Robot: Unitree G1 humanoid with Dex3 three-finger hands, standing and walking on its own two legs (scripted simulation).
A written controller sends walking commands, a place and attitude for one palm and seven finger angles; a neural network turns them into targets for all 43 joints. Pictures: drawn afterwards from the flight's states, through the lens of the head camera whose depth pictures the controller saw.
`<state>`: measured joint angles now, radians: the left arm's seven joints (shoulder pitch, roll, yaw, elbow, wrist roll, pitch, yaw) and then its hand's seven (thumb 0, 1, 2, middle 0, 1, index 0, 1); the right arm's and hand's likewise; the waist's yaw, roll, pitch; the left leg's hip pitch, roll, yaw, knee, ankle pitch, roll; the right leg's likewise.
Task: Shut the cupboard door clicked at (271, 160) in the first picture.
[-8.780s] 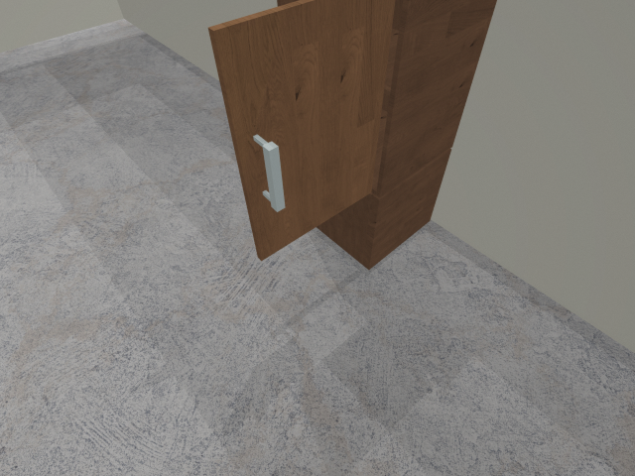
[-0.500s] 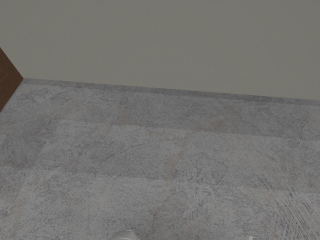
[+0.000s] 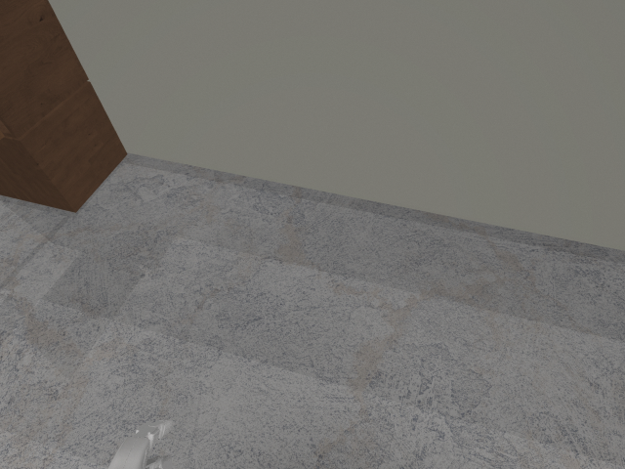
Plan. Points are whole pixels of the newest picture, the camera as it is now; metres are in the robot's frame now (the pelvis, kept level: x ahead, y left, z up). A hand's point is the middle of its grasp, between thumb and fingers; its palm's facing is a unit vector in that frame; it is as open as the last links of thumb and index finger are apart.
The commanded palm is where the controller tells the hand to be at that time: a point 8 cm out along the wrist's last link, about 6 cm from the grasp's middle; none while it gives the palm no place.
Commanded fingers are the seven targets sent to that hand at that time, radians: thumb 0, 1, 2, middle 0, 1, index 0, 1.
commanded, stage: walk to a spot facing it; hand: left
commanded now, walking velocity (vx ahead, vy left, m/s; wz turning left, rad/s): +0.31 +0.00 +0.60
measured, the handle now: out of the picture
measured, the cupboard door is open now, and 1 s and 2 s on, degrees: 88 88 88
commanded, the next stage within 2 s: turn to face it in 1.78 s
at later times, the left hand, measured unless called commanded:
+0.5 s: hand out of the picture +0.01 +0.18 -0.17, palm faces +0.41 -0.89 -0.19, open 7.4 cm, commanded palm none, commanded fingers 0.00 0.90 0.90 -0.20 -0.30 -0.20 -0.30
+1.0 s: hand (151, 276) +0.46 +0.32 -0.15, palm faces +0.33 -0.93 -0.17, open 7.4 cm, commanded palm none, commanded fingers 0.00 0.90 0.90 -0.20 -0.30 -0.20 -0.30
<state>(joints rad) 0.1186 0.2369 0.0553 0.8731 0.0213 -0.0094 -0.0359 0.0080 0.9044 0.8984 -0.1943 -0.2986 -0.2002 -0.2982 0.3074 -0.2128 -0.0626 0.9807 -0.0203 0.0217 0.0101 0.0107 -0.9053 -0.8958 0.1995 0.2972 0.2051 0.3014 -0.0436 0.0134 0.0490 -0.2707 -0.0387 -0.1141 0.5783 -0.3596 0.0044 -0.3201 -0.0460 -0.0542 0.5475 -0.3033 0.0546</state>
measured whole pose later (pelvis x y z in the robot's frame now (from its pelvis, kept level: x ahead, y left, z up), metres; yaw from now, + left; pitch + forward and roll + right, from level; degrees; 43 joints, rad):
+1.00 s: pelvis +0.39 +0.11 +0.00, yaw +25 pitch +0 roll +2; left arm 0.05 0.19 0.03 0.93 0.02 -0.03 -0.04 0.01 0.91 0.90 -0.19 -0.30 -0.20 -0.30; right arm 0.47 -0.16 -0.03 1.13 -0.03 -0.06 -0.02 0.01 -0.92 -0.90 0.20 0.30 0.20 0.30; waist -0.08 -0.02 0.06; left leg 0.04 -0.04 0.05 0.39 -0.43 0.03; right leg -0.43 -0.06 -0.11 0.60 -0.18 -0.02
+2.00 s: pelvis +0.71 +0.34 +0.01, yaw +35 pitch -1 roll +0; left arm 0.10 0.22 0.04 1.00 0.02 0.00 -0.01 0.01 0.92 0.90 -0.19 -0.30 -0.20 -0.30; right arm 0.39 -0.15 -0.02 1.11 -0.02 -0.06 -0.03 0.00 -0.93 -0.90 0.19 0.30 0.20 0.30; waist -0.05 -0.03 0.07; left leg -0.03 -0.03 0.14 0.32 -0.29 0.06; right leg -0.53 -0.09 -0.07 0.76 -0.14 0.01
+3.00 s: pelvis +0.80 +0.36 +0.00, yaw +64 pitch +1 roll +1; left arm 0.15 0.22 0.04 0.92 0.01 0.02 0.02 0.01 0.91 0.90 -0.19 -0.30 -0.20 -0.30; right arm 0.19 -0.21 -0.05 0.96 -0.01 0.05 0.00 0.01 -0.91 -0.90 0.20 0.30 0.20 0.30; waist -0.01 0.02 0.09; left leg -0.35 -0.05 -0.08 0.56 -0.23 0.00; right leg -0.27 -0.03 -0.03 0.56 -0.30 0.03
